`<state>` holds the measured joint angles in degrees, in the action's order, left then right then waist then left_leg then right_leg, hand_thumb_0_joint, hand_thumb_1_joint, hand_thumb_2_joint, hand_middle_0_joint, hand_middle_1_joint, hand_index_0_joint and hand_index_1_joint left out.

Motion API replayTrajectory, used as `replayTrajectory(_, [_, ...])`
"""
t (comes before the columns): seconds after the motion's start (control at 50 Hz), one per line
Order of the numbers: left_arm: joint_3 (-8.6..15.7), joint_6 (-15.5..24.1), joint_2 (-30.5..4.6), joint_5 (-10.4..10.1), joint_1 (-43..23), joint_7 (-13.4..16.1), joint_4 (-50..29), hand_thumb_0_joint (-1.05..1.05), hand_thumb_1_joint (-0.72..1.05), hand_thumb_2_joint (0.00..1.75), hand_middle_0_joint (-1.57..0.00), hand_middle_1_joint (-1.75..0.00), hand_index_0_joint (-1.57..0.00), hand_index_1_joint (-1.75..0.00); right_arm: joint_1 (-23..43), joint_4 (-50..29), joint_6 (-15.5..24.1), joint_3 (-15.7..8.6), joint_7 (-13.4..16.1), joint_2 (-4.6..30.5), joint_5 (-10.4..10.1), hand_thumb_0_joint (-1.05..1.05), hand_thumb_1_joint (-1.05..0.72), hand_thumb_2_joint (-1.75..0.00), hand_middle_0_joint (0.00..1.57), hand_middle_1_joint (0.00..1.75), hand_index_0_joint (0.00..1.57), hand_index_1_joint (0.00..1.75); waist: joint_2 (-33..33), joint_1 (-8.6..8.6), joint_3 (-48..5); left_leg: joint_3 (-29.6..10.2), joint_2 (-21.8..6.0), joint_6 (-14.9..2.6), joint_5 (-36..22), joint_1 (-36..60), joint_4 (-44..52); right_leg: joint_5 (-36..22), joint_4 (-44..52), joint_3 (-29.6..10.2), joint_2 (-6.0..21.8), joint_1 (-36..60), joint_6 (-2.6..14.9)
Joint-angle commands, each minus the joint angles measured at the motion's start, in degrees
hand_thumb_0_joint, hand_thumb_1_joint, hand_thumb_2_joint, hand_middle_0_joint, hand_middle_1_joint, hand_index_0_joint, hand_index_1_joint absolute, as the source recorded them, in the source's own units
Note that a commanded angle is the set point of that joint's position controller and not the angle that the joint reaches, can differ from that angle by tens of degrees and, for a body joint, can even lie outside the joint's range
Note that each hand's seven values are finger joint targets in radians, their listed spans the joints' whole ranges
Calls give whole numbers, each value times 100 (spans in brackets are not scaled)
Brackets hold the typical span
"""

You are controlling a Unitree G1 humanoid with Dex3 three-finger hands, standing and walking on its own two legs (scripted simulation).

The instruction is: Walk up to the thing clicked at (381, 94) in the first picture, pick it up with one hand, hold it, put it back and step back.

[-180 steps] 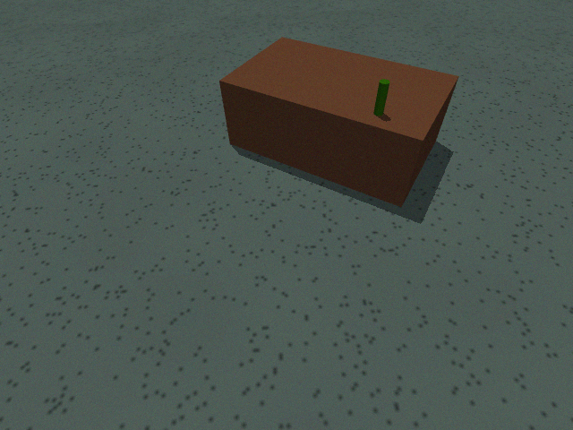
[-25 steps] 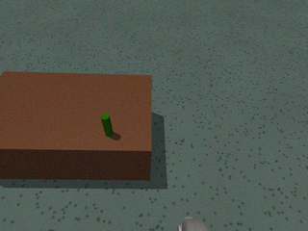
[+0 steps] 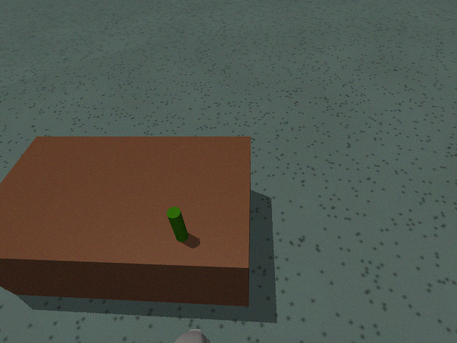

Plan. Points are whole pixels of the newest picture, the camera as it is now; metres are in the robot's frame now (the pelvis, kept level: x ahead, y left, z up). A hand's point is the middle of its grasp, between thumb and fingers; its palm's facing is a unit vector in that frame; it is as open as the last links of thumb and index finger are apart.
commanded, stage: walk up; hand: left
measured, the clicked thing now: (178, 225) +0.52 +0.21 -0.31
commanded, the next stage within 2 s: stand in 1.68 s
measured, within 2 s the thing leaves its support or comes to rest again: neither
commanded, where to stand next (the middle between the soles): +0.11 +0.00 m, yaw +0 degrees
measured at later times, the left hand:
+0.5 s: hand out of the picture +0.09 +0.30 -0.16, palm faces -0.03 -0.93 -0.37, open 7.4 cm
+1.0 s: hand (121, 330) +0.19 +0.25 -0.15, palm faces -0.05 -0.95 -0.31, open 7.4 cm
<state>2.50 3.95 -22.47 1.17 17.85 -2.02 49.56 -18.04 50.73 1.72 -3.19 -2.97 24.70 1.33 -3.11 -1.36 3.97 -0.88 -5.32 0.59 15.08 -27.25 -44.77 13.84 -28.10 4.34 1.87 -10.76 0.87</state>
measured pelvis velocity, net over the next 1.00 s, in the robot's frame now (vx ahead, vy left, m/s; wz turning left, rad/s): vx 0.07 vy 0.01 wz -0.03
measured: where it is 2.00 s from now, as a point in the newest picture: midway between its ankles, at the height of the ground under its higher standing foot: outside the picture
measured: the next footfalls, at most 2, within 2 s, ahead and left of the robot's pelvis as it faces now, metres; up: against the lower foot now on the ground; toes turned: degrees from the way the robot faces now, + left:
left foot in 0.08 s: +0.15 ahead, +0.15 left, +0.00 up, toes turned +2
right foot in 0.38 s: +0.08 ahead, -0.12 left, +0.00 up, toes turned -1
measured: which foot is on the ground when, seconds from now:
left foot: up 0.00-0.06, down 0.08-1.00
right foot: down 0.00-0.10, up 0.12-0.36, down 0.38-1.00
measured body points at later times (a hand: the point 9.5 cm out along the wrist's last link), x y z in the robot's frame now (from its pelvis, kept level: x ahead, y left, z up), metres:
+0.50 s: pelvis +0.05 +0.03 -0.01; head +0.07 +0.03 +0.44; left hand +0.09 +0.34 -0.14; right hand +0.17 -0.28 -0.13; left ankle +0.12 +0.15 -0.74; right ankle +0.04 -0.11 -0.74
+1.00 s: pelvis +0.07 +0.01 +0.01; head +0.08 +0.02 +0.46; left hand +0.19 +0.30 -0.12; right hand +0.13 -0.30 -0.12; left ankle +0.12 +0.15 -0.74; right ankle +0.04 -0.11 -0.74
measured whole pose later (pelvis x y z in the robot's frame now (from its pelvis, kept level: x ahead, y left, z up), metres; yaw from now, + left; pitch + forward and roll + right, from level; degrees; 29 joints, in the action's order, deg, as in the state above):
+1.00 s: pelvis +0.07 +0.01 +0.01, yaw -1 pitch -2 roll +0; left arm 0.8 -0.3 -19.7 0.3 2.7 -1.2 64.0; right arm -5.4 66.9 1.6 0.1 0.1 20.8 0.9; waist 0.7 1.3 2.9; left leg 3.4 -3.9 1.8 7.6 -11.3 -21.5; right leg 14.0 -21.4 0.1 0.6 -5.0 -0.7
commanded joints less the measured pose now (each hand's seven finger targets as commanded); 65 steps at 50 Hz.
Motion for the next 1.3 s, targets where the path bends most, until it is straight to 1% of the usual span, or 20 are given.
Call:
replayTrajectory(0.0, [343, -9, -1363, -42, -468, 141, -382, 0, 90, 90, -20, -30, -20, -30, -29, -107, 155, -266, 141, 748, -46, 0, -90, -90, 20, 30, 20, 30, 1122, 72, -39, 374, 178, 87, -777, 1289, 807, -467, 476, -587, 1054, -1238, 987])
replayTrajectory(0.04, [250, -126, -1184, -107, -586, 151, -372, 0, 90, 90, -20, -30, -20, -30, -257, 86, 231, -277, 237, 797, -33, 0, -90, -90, 20, 30, 20, 30, 610, 264, -324, 490, 423, 10, -1094, 2048, 1429, -588, -467, -441, 830, -1407, 735])
replayTrajectory(0.06, [151, -184, -950, -123, -414, 158, -355, 0, 90, 90, -20, -30, -20, -30, -407, 121, 271, -316, 295, 1010, 1, 0, -90, -90, 20, 30, 20, 30, -8, 338, -436, 77, 89, -117, -903, 2257, 1873, -64, -1070, -315, 612, -1544, 523])
replayTrajectory(0.08, [56, -252, -606, -199, -171, 167, -305, 0, 90, 90, -20, -30, -20, -30, -314, 63, 312, -349, 340, 1376, 82, 0, -90, -90, 20, 30, 20, 30, -1130, 197, -495, -1466, -981, -382, -889, 2044, 2371, 1079, -1865, -83, 36, -1738, 207])
replayTrajectory(0.1, [67, -348, -757, -215, 133, 202, -138, 0, 90, 90, -20, -30, -20, -30, 38, -109, 322, -307, 361, 1487, 38, 0, -90, -90, 20, 30, 20, 30, -696, -8, -482, -2486, -1508, -778, -147, 1507, 2768, 1719, -2157, -636, -160, -1484, 114])
replayTrajectory(0.12, [176, -414, -1128, -206, 179, 253, 56, 0, 90, 90, -20, -30, -20, -30, 376, -121, 293, -354, 353, 1684, -50, 0, -90, -90, 20, 30, 20, 30, -762, 31, -464, -2621, -1629, -1155, 595, 1306, 2851, 1836, -2427, -752, 78, -1253, 154])
replayTrajectory(0.16, [212, -426, -1236, -141, -77, 257, 239, 0, 90, 90, -20, -30, -20, -30, 604, -117, 268, -273, 383, 1364, -29, 0, -90, -90, 20, 30, 20, 30, -723, 47, -507, -1960, -1151, -970, 270, 1460, 2676, 1704, -2297, -910, 180, -1314, 132])
replayTrajectory(0.2, [205, -434, -1184, -163, 45, 243, 417, 0, 90, 90, -20, -30, -20, -30, 750, -105, 264, -227, 401, 1308, -7, 0, -90, -90, 20, 30, 20, 30, -958, -24, -589, -1333, -995, -911, -172, 1413, 2434, 1456, -1947, -743, 256, -1145, 118])
replayTrajectory(0.28, [200, -443, -1098, -90, -133, 237, 615, 0, 90, 90, -20, -30, -20, -30, 867, -40, 181, -236, 409, 1317, -3, 0, -90, -90, 20, 30, 20, 30, -899, 102, -655, -1163, -954, -946, -461, 1329, 2282, 1214, -1337, -465, 73, -764, 31])
replayTrajectory(0.34, [189, -391, -973, -69, -69, 248, 814, 0, 90, 90, -20, -30, -20, -30, 1134, -15, 120, -180, 407, 1268, -65, 0, -90, -90, 20, 30, 20, 30, -653, -18, -641, -889, -878, -865, -453, 1029, 1997, 527, -389, -260, -31, -204, 35])
replayTrajectory(0.38, [208, -309, -1059, 3, -157, 280, 896, 0, 90, 90, -20, -30, -20, -30, 1314, 22, 77, -63, 390, 935, -157, 0, -90, -90, 20, 30, 20, 30, -126, -105, -671, -619, -690, -518, -570, 780, 1552, -126, 281, -766, 284, 184, 165])
replayTrajectory(0.4, [225, -258, -1301, 30, -531, 278, 790, 0, 90, 90, -20, -30, -20, -30, 1254, 60, 74, -7, 385, 746, -195, 0, -90, -90, 20, 30, 20, 30, 510, 102, -603, -324, -286, -288, -430, 826, 1352, -235, 565, -1482, 714, -165, 325])
replayTrajectory(0.42, [198, -253, -1397, -7, -994, 237, 710, 0, 90, 90, -20, -30, -20, -30, 1278, 187, 69, -8, 384, 744, -211, 0, -90, -90, 20, 30, 20, 30, 733, 273, -361, -46, 26, -200, 166, 1423, 1461, 183, 587, -1606, 876, -1015, 462])
replayTrajectory(0.44, [149, -271, -1321, -18, -1311, 198, 635, 0, 90, 90, -20, -30, -20, -30, 1141, 357, 72, -44, 384, 825, -174, 0, -90, -90, 20, 30, 20, 30, 706, 421, -296, -86, -32, -183, 263, 1933, 1647, 476, 507, -1453, 821, -1417, 393])
replayTrajectory(0.48, [62, -270, -1016, -93, -1118, 184, 765, 0, 90, 90, -20, -30, -20, -30, 1422, 450, 120, -47, 355, 1033, -134, 0, -90, -90, 20, 30, 20, 30, 277, 220, -411, -481, -366, -321, 62, 1802, 1896, 205, 350, -945, 455, -944, 180])
replayTrajectory(0.52, [56, -224, -1049, -75, -989, 194, 927, 0, 90, 90, -20, -30, -20, -30, 1585, 543, 121, 24, 327, 923, -145, 0, -90, -90, 20, 30, 20, 30, 545, 128, -494, -331, -347, -346, -447, 1627, 1836, -212, 545, -1039, 514, -496, 206])
replayTrajectory(0.6, [69, -218, -1135, -99, -1277, 213, 958, 0, 90, 90, -20, -30, -20, -30, 1518, 796, 126, 54, 339, 875, -160, 0, -90, -90, 20, 30, 20, 30, 697, 199, -625, -63, -249, -214, -1446, 2049, 1826, -1035, 588, -1009, 587, -333, 170])
replayTrajectory(0.74, [56, -299, -1053, -120, -1573, 211, 1059, 0, 90, 90, -20, -30, -20, -30, 1695, 1073, 70, 73, 331, 827, -104, 0, -90, -90, 20, 30, 20, 30, 499, 164, -342, -59, -244, -116, -985, 2012, 2324, -279, 1051, -971, 562, -282, 100])
replayTrajectory(0.86, [82, -321, -1018, -115, -1649, 195, 1145, 0, 90, 90, -20, -30, -20, -30, 1701, 1206, 107, 98, 349, 803, -77, 0, -90, -90, 20, 30, 20, 30, 295, 131, -563, -48, -301, -85, -1355, 2015, 2509, -735, 1104, -877, 529, 224, 90])
replayTrajectory(1.28, [69, -385, -932, -90, -1687, 161, 1330, 0, 90, 90, -20, -30, -20, -30, 1711, 1252, 129, 78, 389, 826, -78, 0, -90, -90, 20, 30, 20, 30, 316, 171, -624, -74, -362, -138, -1430, 2261, 2733, -879, 1226, -791, 496, 273, 12])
